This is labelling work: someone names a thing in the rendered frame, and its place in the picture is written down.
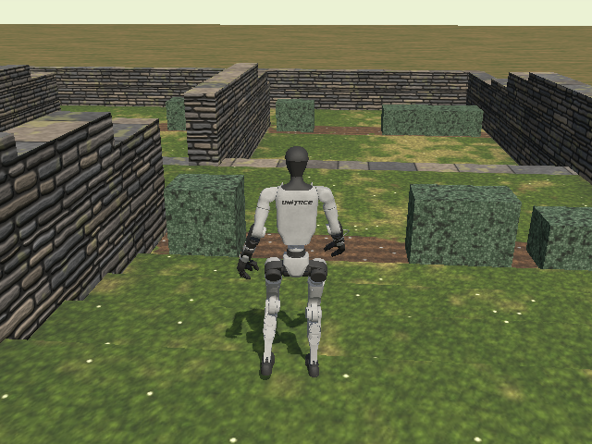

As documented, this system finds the left robot forearm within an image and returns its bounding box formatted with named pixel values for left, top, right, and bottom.
left=240, top=224, right=260, bottom=263

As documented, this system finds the left robot hand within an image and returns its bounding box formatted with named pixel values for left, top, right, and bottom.
left=237, top=259, right=259, bottom=279

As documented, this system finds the robot right upper arm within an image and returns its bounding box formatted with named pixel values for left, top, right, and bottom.
left=315, top=186, right=341, bottom=235

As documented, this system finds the right robot hand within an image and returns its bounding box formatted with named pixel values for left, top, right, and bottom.
left=324, top=241, right=345, bottom=257

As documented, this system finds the robot left upper arm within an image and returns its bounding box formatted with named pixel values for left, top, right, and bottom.
left=251, top=187, right=278, bottom=239

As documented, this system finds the left robot shin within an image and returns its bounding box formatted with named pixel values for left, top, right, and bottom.
left=263, top=298, right=278, bottom=363

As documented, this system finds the left robot foot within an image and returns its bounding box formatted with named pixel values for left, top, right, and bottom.
left=261, top=352, right=275, bottom=376

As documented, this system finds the right robot forearm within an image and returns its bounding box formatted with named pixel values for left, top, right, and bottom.
left=331, top=222, right=345, bottom=246

